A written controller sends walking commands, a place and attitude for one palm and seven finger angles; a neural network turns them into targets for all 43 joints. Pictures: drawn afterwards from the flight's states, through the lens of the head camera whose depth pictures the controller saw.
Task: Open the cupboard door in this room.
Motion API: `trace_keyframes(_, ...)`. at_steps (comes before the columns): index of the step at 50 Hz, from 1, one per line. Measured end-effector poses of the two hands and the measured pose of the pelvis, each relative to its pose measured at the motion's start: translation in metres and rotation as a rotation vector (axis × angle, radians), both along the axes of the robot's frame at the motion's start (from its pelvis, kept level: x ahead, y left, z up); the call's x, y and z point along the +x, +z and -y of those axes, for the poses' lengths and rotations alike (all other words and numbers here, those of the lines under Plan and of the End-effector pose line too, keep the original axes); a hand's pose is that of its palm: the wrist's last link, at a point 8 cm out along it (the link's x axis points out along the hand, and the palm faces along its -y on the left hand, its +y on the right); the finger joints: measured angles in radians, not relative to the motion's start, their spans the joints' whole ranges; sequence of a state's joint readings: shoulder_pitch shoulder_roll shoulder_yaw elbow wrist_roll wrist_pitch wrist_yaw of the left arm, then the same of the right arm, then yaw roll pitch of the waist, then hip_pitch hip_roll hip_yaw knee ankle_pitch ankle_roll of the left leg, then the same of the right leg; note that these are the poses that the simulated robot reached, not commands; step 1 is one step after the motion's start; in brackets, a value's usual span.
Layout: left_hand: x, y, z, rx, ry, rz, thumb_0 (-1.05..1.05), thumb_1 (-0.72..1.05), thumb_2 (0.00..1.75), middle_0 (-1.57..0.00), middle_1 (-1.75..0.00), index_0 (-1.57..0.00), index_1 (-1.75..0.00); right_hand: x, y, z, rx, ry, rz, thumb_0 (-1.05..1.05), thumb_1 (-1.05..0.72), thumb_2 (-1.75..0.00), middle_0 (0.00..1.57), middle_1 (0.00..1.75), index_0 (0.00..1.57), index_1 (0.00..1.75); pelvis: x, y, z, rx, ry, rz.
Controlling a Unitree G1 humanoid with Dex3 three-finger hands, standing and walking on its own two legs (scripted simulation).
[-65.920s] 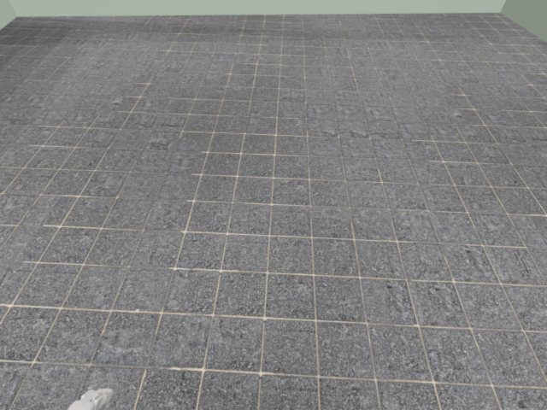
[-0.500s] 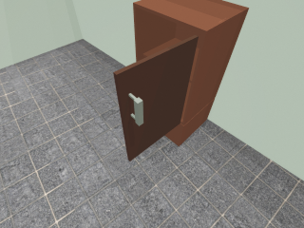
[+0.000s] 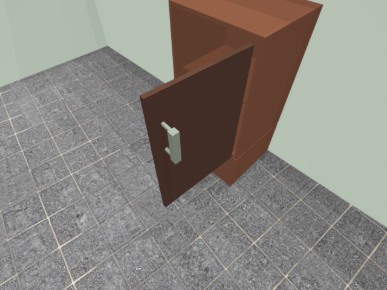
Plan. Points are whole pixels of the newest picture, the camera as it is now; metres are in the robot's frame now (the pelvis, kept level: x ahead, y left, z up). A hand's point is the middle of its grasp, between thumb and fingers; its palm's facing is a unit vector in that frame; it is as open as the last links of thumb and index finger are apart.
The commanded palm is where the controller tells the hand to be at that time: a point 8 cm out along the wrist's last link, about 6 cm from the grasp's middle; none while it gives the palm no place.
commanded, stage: look to check the result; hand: left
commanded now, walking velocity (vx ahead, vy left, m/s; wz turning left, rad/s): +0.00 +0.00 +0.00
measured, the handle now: (170, 142) +0.52 +0.10 -0.05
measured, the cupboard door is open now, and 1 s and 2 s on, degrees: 86 86 86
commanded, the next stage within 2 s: stand and wait in 0.20 s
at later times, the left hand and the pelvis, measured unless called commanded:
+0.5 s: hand out of the picture -0.02 +0.14 -0.18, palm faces +0.06 -0.98 -0.18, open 7.4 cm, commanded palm none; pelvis +0.01 -0.01 +0.00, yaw +0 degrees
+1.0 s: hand out of the picture -0.02 +0.15 -0.18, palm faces +0.05 -0.98 -0.18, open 7.4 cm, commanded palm none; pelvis +0.01 -0.01 +0.00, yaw +0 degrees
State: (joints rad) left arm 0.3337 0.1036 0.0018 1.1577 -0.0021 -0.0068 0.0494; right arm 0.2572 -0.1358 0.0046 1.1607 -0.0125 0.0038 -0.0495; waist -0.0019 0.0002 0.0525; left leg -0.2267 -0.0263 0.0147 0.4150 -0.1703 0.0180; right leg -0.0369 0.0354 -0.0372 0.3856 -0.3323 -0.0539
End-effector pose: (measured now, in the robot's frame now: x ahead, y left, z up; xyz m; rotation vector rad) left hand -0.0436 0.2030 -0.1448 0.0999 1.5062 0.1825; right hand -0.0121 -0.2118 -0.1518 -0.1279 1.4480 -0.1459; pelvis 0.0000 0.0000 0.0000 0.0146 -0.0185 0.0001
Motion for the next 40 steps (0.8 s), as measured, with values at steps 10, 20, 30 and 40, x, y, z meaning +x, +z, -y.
trace_keyframes(10, 0.015, -0.002, 0.009, -0.005, -0.002, 0.027, 0.0, 0.91, 0.9, -0.2, -0.3, -0.2, -0.3, 0.011, 0.001, 0.009, -0.008, 0.001, 0.012, 0.01, -0.93, -0.9, 0.19, 0.3, 0.2, 0.3, 0.008, 0.0, 0.007, 0.003, 0.001, 0.002)
trace_keyframes(20, 0.02, -0.003, 0.012, 0.0, -0.002, 0.029, 0.0, 0.91, 0.9, -0.2, -0.3, -0.2, -0.3, 0.012, 0.0, 0.013, -0.009, -0.006, 0.009, 0.01, -0.92, -0.9, 0.19, 0.3, 0.2, 0.3, 0.012, -0.001, 0.012, 0.003, -0.002, 0.004)
trace_keyframes(30, 0.017, -0.002, 0.01, 0.007, -0.002, 0.017, 0.0, 0.91, 0.9, -0.2, -0.3, -0.2, -0.3, 0.01, 0.0, 0.012, -0.006, -0.013, 0.003, 0.01, -0.92, -0.9, 0.19, 0.3, 0.2, 0.3, 0.012, -0.001, 0.012, 0.002, -0.005, 0.007)
trace_keyframes(40, 0.015, -0.001, 0.007, 0.007, -0.003, 0.016, 0.01, 0.91, 0.9, -0.2, -0.3, -0.2, -0.3, 0.008, 0.0, 0.009, -0.006, -0.013, 0.004, 0.01, -0.92, -0.9, 0.19, 0.3, 0.2, 0.3, 0.011, -0.001, 0.01, 0.001, -0.006, 0.01)
